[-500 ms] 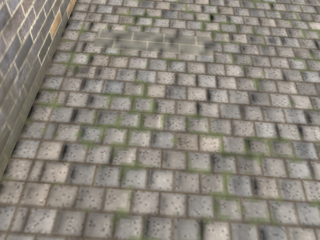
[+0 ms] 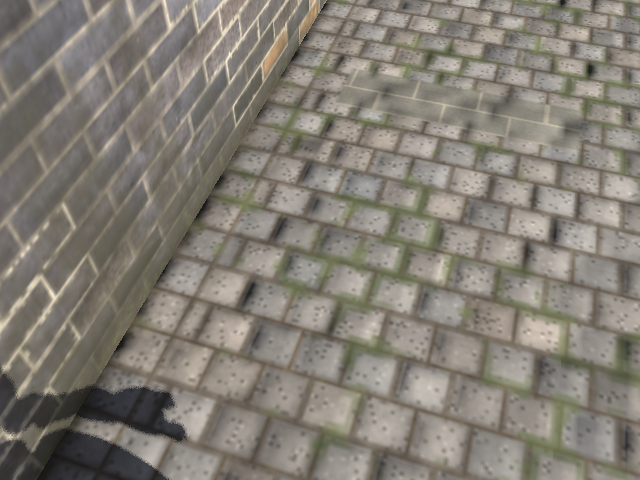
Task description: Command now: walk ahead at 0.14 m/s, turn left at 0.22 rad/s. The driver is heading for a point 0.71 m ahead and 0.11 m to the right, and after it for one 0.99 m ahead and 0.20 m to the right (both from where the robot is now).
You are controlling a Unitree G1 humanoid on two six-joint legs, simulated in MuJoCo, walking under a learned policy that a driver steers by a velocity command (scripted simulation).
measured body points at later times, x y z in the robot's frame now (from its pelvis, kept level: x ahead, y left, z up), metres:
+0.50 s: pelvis +0.12 +0.06 +0.01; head +0.14 +0.08 +0.46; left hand +0.21 +0.34 -0.13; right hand +0.19 -0.22 -0.10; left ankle +0.11 +0.15 -0.74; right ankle +0.09 -0.10 -0.66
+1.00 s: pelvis +0.35 +0.02 -0.01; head +0.40 +0.01 +0.43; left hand +0.56 +0.26 -0.11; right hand +0.40 -0.28 -0.13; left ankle +0.30 +0.17 -0.64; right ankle +0.44 -0.07 -0.74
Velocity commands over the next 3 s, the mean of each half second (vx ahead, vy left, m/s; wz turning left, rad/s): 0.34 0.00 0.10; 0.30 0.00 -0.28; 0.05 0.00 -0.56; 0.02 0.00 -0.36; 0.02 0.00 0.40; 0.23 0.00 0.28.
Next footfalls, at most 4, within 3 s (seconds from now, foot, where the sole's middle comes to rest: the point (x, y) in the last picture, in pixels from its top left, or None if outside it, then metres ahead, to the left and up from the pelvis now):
0.34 left None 0.15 0.15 -0.77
0.84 right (372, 474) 0.48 -0.07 -0.77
1.30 left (267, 449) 0.54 0.14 -0.77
1.72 right None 0.39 -0.08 -0.77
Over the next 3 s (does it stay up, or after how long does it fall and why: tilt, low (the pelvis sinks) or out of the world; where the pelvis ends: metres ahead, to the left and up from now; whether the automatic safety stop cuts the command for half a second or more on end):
stays up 0.56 -0.05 0.00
